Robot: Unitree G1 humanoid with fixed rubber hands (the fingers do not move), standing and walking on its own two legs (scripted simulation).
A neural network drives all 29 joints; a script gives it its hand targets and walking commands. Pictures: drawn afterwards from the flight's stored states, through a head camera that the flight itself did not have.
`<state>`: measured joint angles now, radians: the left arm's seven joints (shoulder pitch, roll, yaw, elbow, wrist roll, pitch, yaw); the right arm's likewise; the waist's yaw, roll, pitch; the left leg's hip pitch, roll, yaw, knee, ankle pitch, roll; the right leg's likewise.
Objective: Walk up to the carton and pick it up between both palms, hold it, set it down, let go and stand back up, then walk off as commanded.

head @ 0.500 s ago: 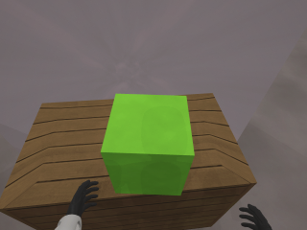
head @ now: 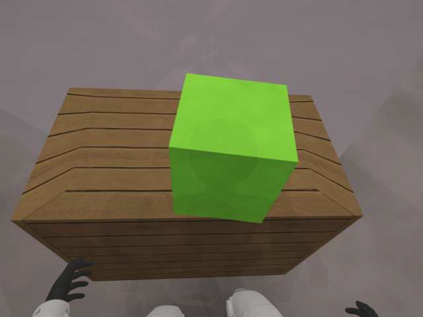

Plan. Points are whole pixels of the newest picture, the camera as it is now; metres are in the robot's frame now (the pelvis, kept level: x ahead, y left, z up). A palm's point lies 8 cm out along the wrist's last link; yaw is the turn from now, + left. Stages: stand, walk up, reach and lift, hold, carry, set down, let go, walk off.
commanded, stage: walk off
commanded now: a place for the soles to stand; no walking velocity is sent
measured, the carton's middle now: (226, 153) +0.44 -0.03 +0.02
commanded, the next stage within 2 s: none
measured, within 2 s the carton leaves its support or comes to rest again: neither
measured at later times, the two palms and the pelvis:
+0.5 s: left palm out of the picture +0.05 +0.25 -0.09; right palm out of the picture -0.02 -0.34 -0.10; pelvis -0.11 -0.04 +0.00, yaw -3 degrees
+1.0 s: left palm out of the picture -0.13 +0.32 -0.12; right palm out of the picture -0.11 -0.29 -0.08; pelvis -0.24 +0.02 -0.01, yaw +3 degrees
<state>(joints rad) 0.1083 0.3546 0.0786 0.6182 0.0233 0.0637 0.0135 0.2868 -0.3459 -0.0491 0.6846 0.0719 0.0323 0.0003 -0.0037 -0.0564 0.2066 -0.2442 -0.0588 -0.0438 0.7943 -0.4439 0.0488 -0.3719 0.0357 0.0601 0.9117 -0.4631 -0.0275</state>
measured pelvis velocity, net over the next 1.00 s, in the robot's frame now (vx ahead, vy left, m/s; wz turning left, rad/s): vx -0.24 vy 0.02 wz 0.05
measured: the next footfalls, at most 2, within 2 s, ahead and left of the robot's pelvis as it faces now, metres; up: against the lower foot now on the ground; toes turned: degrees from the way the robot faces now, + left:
right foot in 0.36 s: -0.03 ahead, -0.13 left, +0.00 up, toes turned +1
left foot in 0.82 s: -0.21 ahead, +0.13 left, +0.00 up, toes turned -4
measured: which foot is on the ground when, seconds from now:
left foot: down 0.00-0.38, up 0.40-0.80, down 0.82-1.00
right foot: up 0.00-0.34, down 0.36-0.82, up 0.84-1.00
